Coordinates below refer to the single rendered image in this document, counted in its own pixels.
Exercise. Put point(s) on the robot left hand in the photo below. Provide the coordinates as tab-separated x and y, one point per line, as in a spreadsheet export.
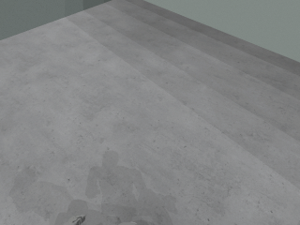
75	220

